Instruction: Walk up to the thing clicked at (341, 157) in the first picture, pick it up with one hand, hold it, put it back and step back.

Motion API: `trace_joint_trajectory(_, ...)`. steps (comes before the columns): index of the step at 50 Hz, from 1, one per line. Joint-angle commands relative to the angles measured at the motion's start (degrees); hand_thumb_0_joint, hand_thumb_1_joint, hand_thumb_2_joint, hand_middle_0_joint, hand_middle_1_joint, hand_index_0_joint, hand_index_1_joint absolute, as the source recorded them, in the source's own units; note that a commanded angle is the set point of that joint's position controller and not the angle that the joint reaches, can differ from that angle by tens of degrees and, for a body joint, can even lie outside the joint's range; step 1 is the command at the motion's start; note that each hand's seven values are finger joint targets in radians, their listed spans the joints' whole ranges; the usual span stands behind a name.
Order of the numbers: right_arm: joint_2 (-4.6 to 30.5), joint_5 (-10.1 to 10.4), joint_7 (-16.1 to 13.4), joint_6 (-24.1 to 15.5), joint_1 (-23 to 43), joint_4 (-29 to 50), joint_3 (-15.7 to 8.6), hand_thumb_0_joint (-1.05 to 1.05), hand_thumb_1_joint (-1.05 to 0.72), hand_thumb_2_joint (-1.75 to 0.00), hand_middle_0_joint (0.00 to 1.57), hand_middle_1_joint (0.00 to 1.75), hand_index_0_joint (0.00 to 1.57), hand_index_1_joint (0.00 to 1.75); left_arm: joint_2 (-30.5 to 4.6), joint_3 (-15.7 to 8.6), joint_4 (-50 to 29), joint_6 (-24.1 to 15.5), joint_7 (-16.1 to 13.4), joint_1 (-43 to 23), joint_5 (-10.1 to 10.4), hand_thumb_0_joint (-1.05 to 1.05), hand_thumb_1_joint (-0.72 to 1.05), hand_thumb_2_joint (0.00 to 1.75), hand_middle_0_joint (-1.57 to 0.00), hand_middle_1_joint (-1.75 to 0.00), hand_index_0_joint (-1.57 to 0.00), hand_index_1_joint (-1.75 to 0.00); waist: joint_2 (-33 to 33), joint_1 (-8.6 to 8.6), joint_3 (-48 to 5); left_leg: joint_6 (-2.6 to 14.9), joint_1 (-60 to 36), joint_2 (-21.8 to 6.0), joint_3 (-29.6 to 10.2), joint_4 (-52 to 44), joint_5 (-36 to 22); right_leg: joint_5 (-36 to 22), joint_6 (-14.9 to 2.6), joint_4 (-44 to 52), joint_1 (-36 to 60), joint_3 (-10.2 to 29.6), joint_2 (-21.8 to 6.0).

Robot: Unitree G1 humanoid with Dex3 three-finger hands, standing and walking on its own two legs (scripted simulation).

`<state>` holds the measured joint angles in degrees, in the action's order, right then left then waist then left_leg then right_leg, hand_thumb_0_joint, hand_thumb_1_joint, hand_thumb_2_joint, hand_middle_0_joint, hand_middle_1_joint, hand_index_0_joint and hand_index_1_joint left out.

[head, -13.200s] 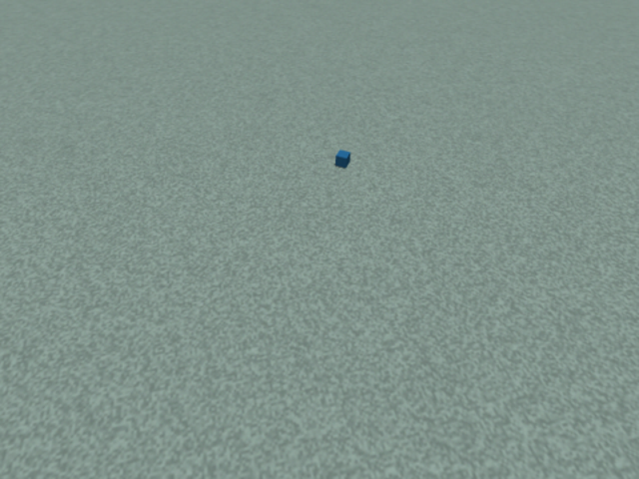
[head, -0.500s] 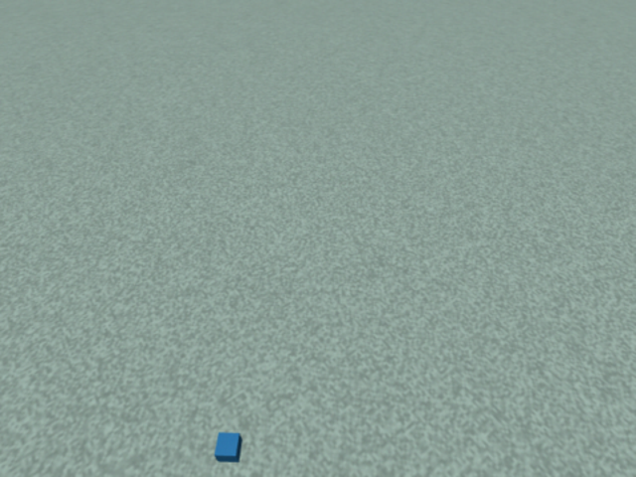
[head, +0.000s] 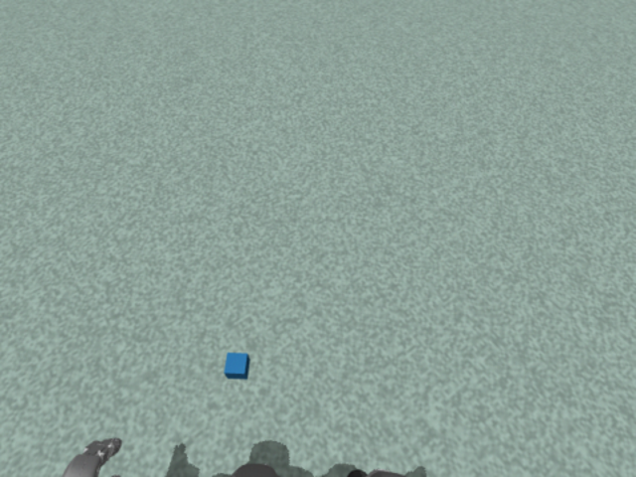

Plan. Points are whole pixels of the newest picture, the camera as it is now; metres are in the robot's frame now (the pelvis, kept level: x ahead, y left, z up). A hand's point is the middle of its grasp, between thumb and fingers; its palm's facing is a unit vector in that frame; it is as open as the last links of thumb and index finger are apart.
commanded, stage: walk up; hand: left
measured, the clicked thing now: (237, 366) +0.46 +0.26 -0.74
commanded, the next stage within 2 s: none
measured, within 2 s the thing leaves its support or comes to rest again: neither
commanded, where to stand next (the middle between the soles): +0.07 +0.02 m, yaw -2 degrees
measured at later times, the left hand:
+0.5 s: hand out of the picture -0.01 +0.29 -0.16, palm faces -0.06 -0.91 -0.42, open 7.4 cm
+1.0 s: hand out of the picture -0.16 +0.28 -0.15, palm faces +0.01 -0.93 -0.38, open 7.4 cm
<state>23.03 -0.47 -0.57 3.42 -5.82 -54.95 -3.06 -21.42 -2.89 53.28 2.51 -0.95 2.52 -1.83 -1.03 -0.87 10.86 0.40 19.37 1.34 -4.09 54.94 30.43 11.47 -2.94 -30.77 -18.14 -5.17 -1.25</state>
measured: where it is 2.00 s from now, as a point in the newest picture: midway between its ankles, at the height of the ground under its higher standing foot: outside the picture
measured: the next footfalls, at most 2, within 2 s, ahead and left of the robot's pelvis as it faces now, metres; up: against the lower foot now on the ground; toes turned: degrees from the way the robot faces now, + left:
left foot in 0.08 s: -0.02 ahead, +0.17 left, +0.00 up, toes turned -1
right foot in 0.48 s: -0.11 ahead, -0.12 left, +0.00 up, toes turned -1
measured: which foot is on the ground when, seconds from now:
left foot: up 0.00-0.06, down 0.08-0.50, up 0.52-0.80, down 0.82-1.00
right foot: down 0.00-0.10, up 0.12-0.46, down 0.48-0.82, up 0.84-1.00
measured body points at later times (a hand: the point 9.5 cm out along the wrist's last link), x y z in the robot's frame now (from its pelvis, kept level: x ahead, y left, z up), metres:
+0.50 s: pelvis -0.12 +0.01 -0.02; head -0.05 +0.00 +0.42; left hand +0.00 +0.33 -0.13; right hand -0.01 -0.32 -0.13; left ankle -0.06 +0.16 -0.73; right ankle -0.15 -0.12 -0.74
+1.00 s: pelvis -0.26 +0.00 +0.00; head -0.21 +0.03 +0.44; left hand -0.16 +0.33 -0.13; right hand -0.16 -0.30 -0.11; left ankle -0.23 +0.12 -0.73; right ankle -0.28 -0.13 -0.66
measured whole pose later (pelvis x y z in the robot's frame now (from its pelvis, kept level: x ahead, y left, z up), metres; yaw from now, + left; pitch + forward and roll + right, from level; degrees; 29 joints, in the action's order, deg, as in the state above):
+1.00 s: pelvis -0.26 +0.00 +0.00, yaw -1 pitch -3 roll -1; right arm 19.9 -2.5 -0.4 1.3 -9.2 -50.9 -2.3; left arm -23.4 -4.5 48.0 3.5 -0.6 10.2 -0.5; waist -1.9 -1.1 8.8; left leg 0.7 15.3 -1.1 -1.0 34.6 16.6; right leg 29.0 -0.2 -64.6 -24.7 6.5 5.1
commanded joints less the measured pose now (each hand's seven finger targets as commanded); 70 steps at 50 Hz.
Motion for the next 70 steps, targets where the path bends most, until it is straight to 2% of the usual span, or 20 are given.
trace_joint_trajectory(1, 9.31, -0.47, -0.89, -1.37, -6.34, 2.51, -2.13, 0.00, -0.90, -0.90, 0.20, 0.30, 0.20, 0.30, -14.11, -3.72, -6.44, -0.15, -0.64, 1.14, -0.39, 0.00, 0.90, 0.90, -0.20, -0.30, -0.20, -0.30, -7.60, -0.84, -17.13, -1.39, -1.42, -1.60, 2.83, -14.71, -4.18, -24.90, -8.65, -0.77, 13.36, 11.99, -13.64)
trace_joint_trajectory(4, 11.50, -2.25, -1.32, -2.28, -9.36, 2.00, -3.54, 0.00, -0.90, -0.90, 0.20, 0.30, 0.20, 0.30, -12.99, -3.70, -8.12, 1.34, 0.16, 1.04, 0.77, 0.00, 0.90, 0.90, -0.20, -0.30, -0.20, -0.30, -2.02, 1.42, -14.28, 0.48, -7.91, -5.09, 0.21, -33.01, -24.64, -9.78, -2.48, -8.45, 3.90, 8.43, -8.33)
trace_joint_trajectory(5, 17.40, -3.06, -1.29, -2.76, -8.07, 3.19, -4.89, 0.00, -0.90, -0.90, 0.20, 0.30, 0.20, 0.30, -10.18, -3.19, -9.40, 1.48, 0.36, 1.71, 1.20, 0.00, 0.90, 0.90, -0.20, -0.30, -0.20, -0.30, 11.58, 0.84, -13.46, 6.01, -10.04, -18.95, -18.84, -35.94, -34.87, 5.48, 1.01, -18.67, -6.06, 4.88, 0.44)
trace_joint_trajectory(6, 22.74, -1.81, -0.98, -2.79, -5.26, 4.93, -5.76, 0.00, -0.90, -0.90, 0.20, 0.30, 0.20, 0.30, -11.87, -4.08, -10.05, 1.65, -0.25, -2.93, 0.57, 0.00, 0.90, 0.90, -0.20, -0.30, -0.20, -0.30, 16.94, 4.22, -12.13, 15.83, -0.70, -26.21, -27.01, -38.23, -41.17, 27.51, 2.56, -30.28, -4.69, 9.21, 6.59)
trace_joint_trajectory(7, 21.24, -1.89, -1.49, -3.24, -3.09, 5.46, -5.93, 0.00, -0.90, -0.90, 0.20, 0.30, 0.20, 0.30, -12.77, -4.61, -9.47, 1.92, -0.51, -3.86, 0.01, 0.00, 0.90, 0.90, -0.20, -0.30, -0.20, -0.30, 13.59, 3.43, -10.07, 18.13, 0.21, -27.24, -27.23, -38.07, -40.69, 27.12, 2.38, -39.71, -6.20, 15.04, 6.23)
trace_joint_trajectory(10, 14.13, -1.90, -2.58, -3.64, 0.13, 6.66, -3.56, 0.00, -0.90, -0.90, 0.20, 0.30, 0.20, 0.30, -11.36, -4.71, -7.36, 1.75, -0.48, 3.10, 1.73, 0.00, 0.90, 0.90, -0.20, -0.30, -0.20, -0.30, 7.86, -1.32, -10.65, 11.58, -12.01, -16.62, -9.42, -27.72, -53.12, 18.92, 2.18, -44.25, -13.78, 16.74, 7.07)
trace_joint_trajectory(16, 14.26, -0.88, -3.47, -3.70, -5.54, 7.26, -4.15, 0.00, -0.90, -0.90, 0.20, 0.30, 0.20, 0.30, -10.69, -4.73, -10.73, 1.02, -0.06, 1.28, 0.66, 0.00, 0.90, 0.90, -0.20, -0.30, -0.20, -0.30, 8.90, 3.19, -12.65, 13.52, -21.45, -18.01, -10.45, -24.81, -53.59, 19.98, 5.09, -30.15, -13.44, 14.60, 4.85)
trace_joint_trajectory(23, 14.06, -0.33, -1.78, -1.89, -0.15, 10.32, -3.25, 0.00, -0.90, -0.90, 0.20, 0.30, 0.20, 0.30, -10.54, -5.28, -5.80, -0.63, 0.43, 12.39, -0.19, 0.00, 0.90, 0.90, -0.20, -0.30, -0.20, -0.30, 9.33, -1.44, -16.86, 7.51, -4.71, -12.97, -4.40, -16.78, -35.14, -1.93, 1.83, 6.78, 11.66, 5.41, 1.91)
trace_joint_trajectory(25, 9.00, 0.76, -2.27, -1.75, 1.66, 12.20, -2.09, 0.00, -0.90, -0.90, 0.20, 0.30, 0.20, 0.30, -20.86, -7.45, -8.29, -0.80, 0.73, 9.30, 0.00, 0.00, 0.90, 0.90, -0.20, -0.30, -0.20, -0.30, -14.81, -2.16, -13.33, 0.59, 8.97, 3.25, 2.72, 2.41, 1.89, -16.07, -10.73, 9.79, 6.54, 31.21, -17.84)
trace_joint_trajectory(26, 10.68, 0.92, -2.87, -1.29, 2.43, 11.61, -3.15, 0.00, -0.90, -0.90, 0.20, 0.30, 0.20, 0.30, -22.26, -7.44, -10.17, -1.42, 0.62, 7.57, -0.36, 0.00, 0.90, 0.90, -0.20, -0.30, -0.20, -0.30, -14.34, -2.70, -11.33, 0.20, 6.72, 2.53, -4.11, 14.89, 9.25, -20.00, -15.81, 10.61, -1.67, 37.49, -22.72)
trace_joint_trajectory(29, 11.34, 1.53, -2.58, -1.66, -2.96, 8.58, -2.38, 0.00, -0.90, -0.90, 0.20, 0.30, 0.20, 0.30, -15.21, -5.57, -11.73, -1.23, -0.11, 1.40, -0.16, 0.00, 0.90, 0.90, -0.20, -0.30, -0.20, -0.30, -6.67, 1.70, -9.70, -0.31, 8.46, 3.72, -5.78, 17.74, 0.32, -23.48, -9.38, 3.22, 1.63, 19.14, -12.00)
trace_joint_trajectory(36, 10.08, -0.28, -2.10, -2.81, -2.72, 9.83, -2.29, 0.00, -0.90, -0.90, 0.20, 0.30, 0.20, 0.30, -13.92, -5.32, -13.18, -0.88, -1.39, 7.93, -0.34, 0.00, 0.90, 0.90, -0.20, -0.30, -0.20, -0.30, -9.51, -2.51, -14.09, -1.25, 6.91, 0.40, -0.25, -7.38, 1.63, -30.89, -10.15, -1.82, 16.01, 20.15, -13.75)
trace_joint_trajectory(39, 9.65, -1.02, -1.59, -2.97, -8.27, 7.37, -2.97, 0.00, -0.90, -0.90, 0.20, 0.30, 0.20, 0.30, -14.82, -4.94, -14.01, -0.28, -0.68, 5.43, 0.74, 0.00, 0.90, 0.90, -0.20, -0.30, -0.20, -0.30, -9.11, 1.00, -16.24, 0.24, -5.39, 0.43, 4.47, -27.66, -12.36, -23.29, -6.57, -6.11, 10.21, 18.11, -11.42)
trace_joint_trajectory(43, 20.42, -1.66, -0.81, -3.38, -3.30, 9.07, -5.90, 0.00, -0.90, -0.90, 0.20, 0.30, 0.20, 0.30, -13.22, -5.05, -13.39, 0.26, -1.67, 1.95, 0.13, 0.00, 0.90, 0.90, -0.20, -0.30, -0.20, -0.30, 12.46, 3.18, -11.43, 18.18, 1.24, -26.74, -28.73, -38.23, -27.78, 26.99, 1.75, -39.35, -5.69, 15.88, 6.14)
trace_joint_trajectory(46, 12.99, -1.91, -1.58, -4.03, 2.46, 9.68, -3.43, 0.00, -0.90, -0.90, 0.20, 0.30, 0.20, 0.30, -12.45, -4.96, -9.28, 0.00, -0.85, 9.10, 1.41, 0.00, 0.90, 0.90, -0.20, -0.30, -0.20, -0.30, 6.60, -2.26, -8.59, 11.48, -2.73, -16.65, -10.31, -33.06, -30.46, 17.26, 1.62, -42.58, -8.36, 15.98, 5.93)
trace_joint_trajectory(51, 12.69, -2.12, -0.87, -4.56, -1.43, 8.87, -3.58, 0.00, -0.90, -0.90, 0.20, 0.30, 0.20, 0.30, -11.23, -4.12, -8.46, -2.00, 1.11, 7.54, 0.82, 0.00, 0.90, 0.90, -0.20, -0.30, -0.20, -0.30, 11.03, 2.15, -10.91, 10.94, -10.93, -14.75, -8.48, -32.62, -11.76, 19.30, 3.71, -14.17, -3.01, 9.60, 2.03)
trace_joint_trajectory(55, 11.87, -1.59, 0.15, -2.91, -0.55, 8.46, -2.67, 0.00, -0.90, -0.90, 0.20, 0.30, 0.20, 0.30, -11.13, -4.67, -1.70, -4.13, 0.29, 14.46, 0.18, 0.00, 0.90, 0.90, -0.20, -0.30, -0.20, -0.30, 8.86, -1.26, -10.03, 6.95, 1.30, -10.66, -3.27, -23.71, -9.73, 7.32, 1.38, 10.83, 15.37, 5.05, 3.91)
trace_joint_trajectory(58, 10.60, -0.85, -0.15, -2.82, 1.65, 8.78, -2.66, 0.00, -0.90, -0.90, 0.20, 0.30, 0.20, 0.30, -21.16, -6.02, -3.96, -5.23, 0.22, 9.13, -0.88, 0.00, 0.90, 0.90, -0.20, -0.30, -0.20, -0.30, -6.67, -1.90, -4.58, -0.49, 5.36, -2.08, -4.99, -4.49, 3.74, 26.45, -11.41, 18.42, -3.06, 40.93, -20.58)
trace_joint_trajectory(68, 8.26, -0.90, 0.93, -5.28, -5.13, 3.06, -2.58, 0.00, -0.90, -0.90, 0.20, 0.30, 0.20, 0.30, -15.05, -4.11, -3.96, -4.92, 0.57, 5.90, 0.63, 0.00, 0.90, 0.90, -0.20, -0.30, -0.20, -0.30, -8.36, 1.08, -8.41, -0.37, -7.98, 0.27, 3.62, -30.99, -12.18, -3.84, -4.54, 5.91, 5.14, 15.56, -9.93)
trace_joint_trajectory(70, 11.27, -1.64, 0.35, -6.06, -6.86, 2.20, -3.46, 0.00, -0.90, -0.90, 0.20, 0.30, 0.20, 0.30, -10.30, -2.45, -4.06, -4.61, 0.71, 5.69, 1.58, 0.00, 0.90, 0.90, -0.20, -0.30, -0.20, -0.30, 0.88, 1.63, -12.52, 3.46, -15.14, -9.00, -11.12, -35.28, -22.73, -6.36, 1.02, -3.39, 0.73, 9.46, -3.82)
